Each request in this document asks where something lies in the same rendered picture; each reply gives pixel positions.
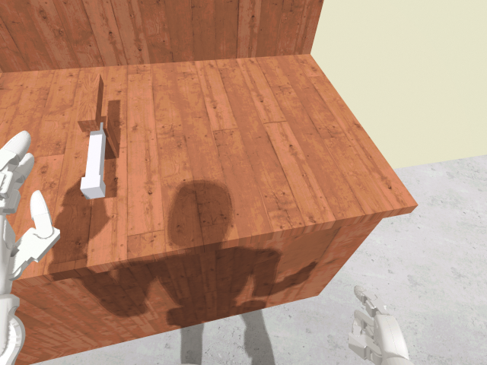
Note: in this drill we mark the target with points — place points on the counter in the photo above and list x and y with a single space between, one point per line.
236 176

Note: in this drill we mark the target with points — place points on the robot left forearm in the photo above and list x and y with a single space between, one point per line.
12 331

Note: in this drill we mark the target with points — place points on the robot left hand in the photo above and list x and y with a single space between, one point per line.
15 166

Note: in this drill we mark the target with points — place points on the robot right hand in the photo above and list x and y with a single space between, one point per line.
383 337

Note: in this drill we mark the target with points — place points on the tap lever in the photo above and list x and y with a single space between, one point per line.
92 185

